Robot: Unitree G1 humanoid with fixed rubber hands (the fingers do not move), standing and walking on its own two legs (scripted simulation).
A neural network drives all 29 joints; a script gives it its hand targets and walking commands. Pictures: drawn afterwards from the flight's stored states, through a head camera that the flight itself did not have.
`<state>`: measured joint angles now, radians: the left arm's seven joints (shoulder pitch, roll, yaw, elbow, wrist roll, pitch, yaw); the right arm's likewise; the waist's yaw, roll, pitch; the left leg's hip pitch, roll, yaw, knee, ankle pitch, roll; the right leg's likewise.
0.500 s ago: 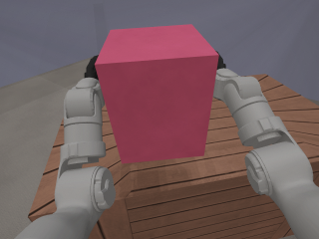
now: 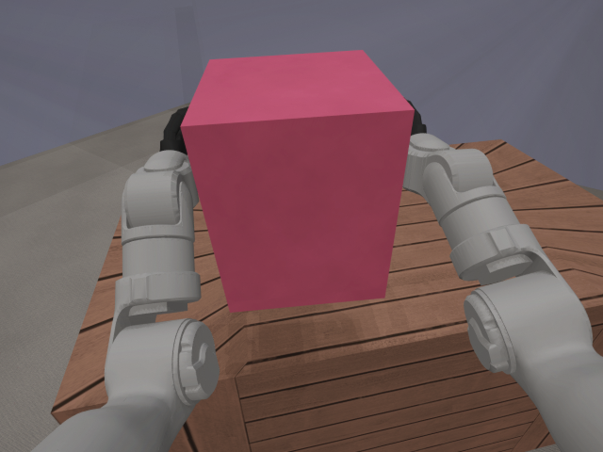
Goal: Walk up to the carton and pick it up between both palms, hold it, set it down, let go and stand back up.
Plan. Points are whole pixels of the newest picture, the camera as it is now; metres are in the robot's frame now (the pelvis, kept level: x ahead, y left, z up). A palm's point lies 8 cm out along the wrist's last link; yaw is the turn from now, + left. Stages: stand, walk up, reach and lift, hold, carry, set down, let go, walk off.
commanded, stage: hold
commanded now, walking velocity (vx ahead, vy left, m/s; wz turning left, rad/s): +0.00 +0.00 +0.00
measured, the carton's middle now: (297, 179) +0.37 +0.00 +0.25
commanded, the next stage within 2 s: set down in 0.36 s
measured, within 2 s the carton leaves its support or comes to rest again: neither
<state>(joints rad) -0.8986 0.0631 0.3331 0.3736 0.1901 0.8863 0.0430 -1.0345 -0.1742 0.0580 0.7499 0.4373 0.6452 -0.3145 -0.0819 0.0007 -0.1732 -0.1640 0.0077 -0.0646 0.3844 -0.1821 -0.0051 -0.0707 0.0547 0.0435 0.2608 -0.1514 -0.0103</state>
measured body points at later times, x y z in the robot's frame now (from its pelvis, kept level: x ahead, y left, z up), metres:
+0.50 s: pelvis +0.00 +0.00 +0.00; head -0.08 +0.02 +0.44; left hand +0.39 +0.15 +0.28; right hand +0.39 -0.14 +0.28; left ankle +0.02 +0.12 -0.75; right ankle +0.00 -0.12 -0.75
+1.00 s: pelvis +0.01 +0.00 +0.00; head -0.04 +0.04 +0.45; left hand +0.41 +0.17 +0.23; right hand +0.41 -0.12 +0.21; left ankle +0.02 +0.12 -0.75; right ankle +0.00 -0.12 -0.75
